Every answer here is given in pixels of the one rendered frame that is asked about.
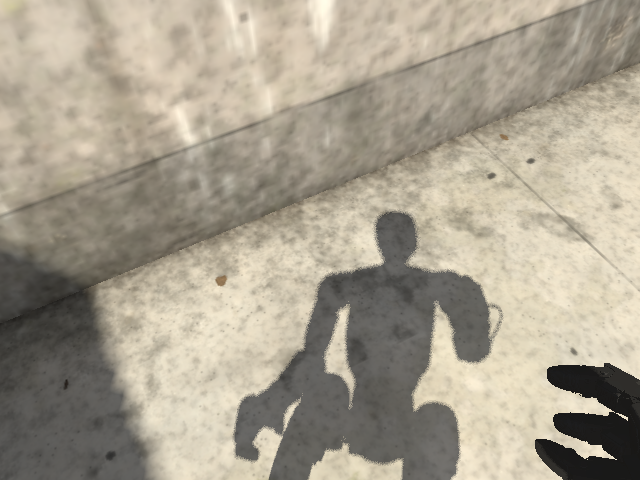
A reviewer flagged right robot hand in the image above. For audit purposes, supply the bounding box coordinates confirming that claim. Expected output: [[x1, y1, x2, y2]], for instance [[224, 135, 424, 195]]
[[535, 363, 640, 480]]

